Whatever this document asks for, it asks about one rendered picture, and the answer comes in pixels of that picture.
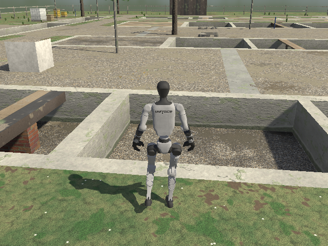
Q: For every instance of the right robot forearm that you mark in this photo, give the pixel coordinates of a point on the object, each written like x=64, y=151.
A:
x=188, y=135

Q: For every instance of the robot left hand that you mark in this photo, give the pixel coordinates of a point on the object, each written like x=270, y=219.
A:
x=134, y=145

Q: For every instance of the robot right foot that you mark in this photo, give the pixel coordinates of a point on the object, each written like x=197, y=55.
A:
x=169, y=203

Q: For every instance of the right robot upper arm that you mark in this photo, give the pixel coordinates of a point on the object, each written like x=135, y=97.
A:
x=182, y=116

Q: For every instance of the left robot upper arm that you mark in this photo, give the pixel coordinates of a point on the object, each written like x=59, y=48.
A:
x=144, y=116

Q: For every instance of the robot left thigh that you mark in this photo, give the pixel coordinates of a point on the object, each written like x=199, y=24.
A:
x=151, y=154

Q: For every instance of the robot right hand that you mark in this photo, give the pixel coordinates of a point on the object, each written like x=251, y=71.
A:
x=187, y=144

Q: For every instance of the left robot forearm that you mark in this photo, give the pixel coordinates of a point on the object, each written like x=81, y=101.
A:
x=138, y=135

